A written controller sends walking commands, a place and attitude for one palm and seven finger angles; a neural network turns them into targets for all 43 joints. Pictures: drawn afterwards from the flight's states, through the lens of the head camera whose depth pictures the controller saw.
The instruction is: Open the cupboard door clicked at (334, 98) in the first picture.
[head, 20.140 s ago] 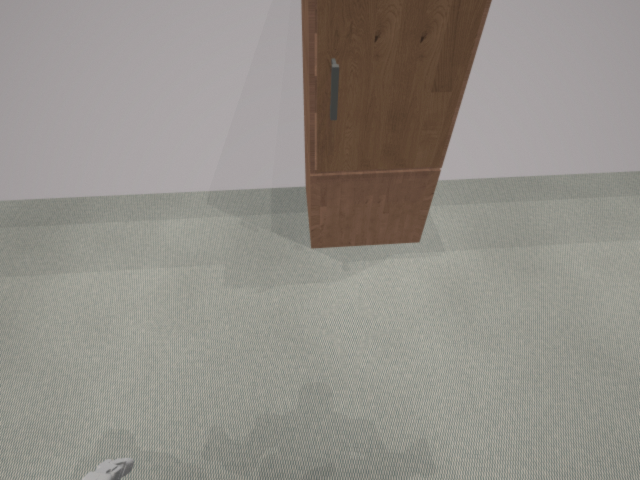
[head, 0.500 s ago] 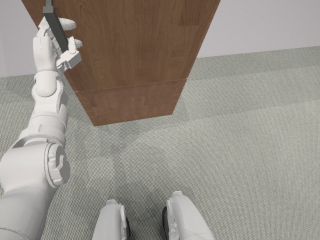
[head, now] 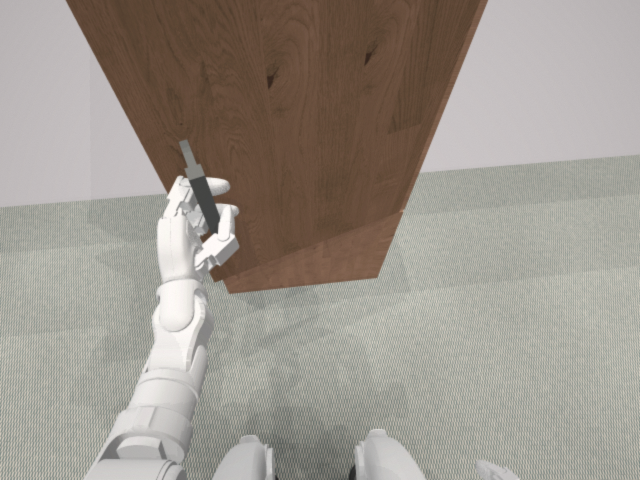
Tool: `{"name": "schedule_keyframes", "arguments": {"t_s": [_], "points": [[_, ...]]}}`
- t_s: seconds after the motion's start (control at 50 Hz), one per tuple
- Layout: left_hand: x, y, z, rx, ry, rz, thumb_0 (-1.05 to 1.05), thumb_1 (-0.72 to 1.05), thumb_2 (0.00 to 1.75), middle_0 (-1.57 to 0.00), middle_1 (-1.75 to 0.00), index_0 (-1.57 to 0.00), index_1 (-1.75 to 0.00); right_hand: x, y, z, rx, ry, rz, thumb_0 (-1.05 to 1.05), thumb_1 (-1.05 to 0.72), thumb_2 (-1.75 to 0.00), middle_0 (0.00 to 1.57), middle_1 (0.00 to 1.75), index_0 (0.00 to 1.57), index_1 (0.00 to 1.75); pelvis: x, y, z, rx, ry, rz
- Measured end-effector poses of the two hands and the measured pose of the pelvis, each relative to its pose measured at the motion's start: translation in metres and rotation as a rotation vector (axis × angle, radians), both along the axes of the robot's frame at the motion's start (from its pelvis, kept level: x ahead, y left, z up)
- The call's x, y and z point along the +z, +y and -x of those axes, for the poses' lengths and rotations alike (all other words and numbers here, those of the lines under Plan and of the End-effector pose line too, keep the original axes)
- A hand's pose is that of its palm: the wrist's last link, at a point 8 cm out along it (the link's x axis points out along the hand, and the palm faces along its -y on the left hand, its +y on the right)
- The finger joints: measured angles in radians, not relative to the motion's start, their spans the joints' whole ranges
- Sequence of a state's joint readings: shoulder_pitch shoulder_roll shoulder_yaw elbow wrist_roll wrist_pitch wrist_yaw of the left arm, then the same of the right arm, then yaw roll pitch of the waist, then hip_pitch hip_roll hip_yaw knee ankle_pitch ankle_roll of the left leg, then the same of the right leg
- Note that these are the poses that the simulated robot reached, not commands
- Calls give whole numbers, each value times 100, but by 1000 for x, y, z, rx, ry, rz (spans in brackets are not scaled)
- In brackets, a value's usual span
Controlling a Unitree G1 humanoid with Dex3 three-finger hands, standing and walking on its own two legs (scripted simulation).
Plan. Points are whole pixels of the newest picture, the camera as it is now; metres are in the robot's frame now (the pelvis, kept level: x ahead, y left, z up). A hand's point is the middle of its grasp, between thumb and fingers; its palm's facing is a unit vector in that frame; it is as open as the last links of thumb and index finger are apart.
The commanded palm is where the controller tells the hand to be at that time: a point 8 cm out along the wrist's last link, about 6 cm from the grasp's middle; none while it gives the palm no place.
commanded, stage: pull the door open along its arc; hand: left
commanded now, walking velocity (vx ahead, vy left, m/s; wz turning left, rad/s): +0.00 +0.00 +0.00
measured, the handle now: (205, 198) +0.46 +0.15 +0.04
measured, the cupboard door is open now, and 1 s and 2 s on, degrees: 17 38 39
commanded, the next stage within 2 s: open thumb and fingers to let go in 0.44 s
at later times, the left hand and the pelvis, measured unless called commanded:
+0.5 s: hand (313, 317) +0.30 +0.01 +0.03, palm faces +0.29 -0.95 -0.08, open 5.8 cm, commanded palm +0.25 +0.05 +0.02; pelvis +0.00 -0.05 +0.01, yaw +4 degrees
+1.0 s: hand (300, 311) +0.31 +0.02 +0.02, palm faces +0.45 -0.89 -0.06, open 11.5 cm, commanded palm +0.26 +0.06 +0.02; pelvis -0.02 -0.07 -0.01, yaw +5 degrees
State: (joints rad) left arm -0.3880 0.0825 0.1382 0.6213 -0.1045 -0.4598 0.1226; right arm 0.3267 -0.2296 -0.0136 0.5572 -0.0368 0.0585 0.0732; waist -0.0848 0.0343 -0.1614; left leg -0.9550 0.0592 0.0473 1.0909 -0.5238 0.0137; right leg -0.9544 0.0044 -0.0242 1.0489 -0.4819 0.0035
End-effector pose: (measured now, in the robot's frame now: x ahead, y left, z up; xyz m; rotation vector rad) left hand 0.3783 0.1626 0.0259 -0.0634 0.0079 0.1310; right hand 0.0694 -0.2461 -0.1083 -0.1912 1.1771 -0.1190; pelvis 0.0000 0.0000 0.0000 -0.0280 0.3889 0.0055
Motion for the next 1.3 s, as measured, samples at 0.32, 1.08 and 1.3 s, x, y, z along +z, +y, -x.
{"name": "schedule_keyframes", "arguments": {"t_s": [0.32,1.08,1.3], "points": [[9,-82,91,216,53,-88,3,71,76,-34,-130,-37,-133,8,27,-107,202,-302,-99,1,-91,-89,19,30,20,30,0,-25,3,37,-68,-26],[1,-100,111,318,68,-99,0,-30,38,-31,-119,-32,-119,-18,-30,-70,171,-250,-40,1,-91,-89,19,30,20,30,-7,-62,19,67,-74,-64],[1,-98,111,259,70,-105,0,-47,31,-26,-82,-29,-82,-5,-4,-77,182,-309,-43,1,-91,-89,19,30,20,30,-6,-43,22,56,-86,-43]]}}
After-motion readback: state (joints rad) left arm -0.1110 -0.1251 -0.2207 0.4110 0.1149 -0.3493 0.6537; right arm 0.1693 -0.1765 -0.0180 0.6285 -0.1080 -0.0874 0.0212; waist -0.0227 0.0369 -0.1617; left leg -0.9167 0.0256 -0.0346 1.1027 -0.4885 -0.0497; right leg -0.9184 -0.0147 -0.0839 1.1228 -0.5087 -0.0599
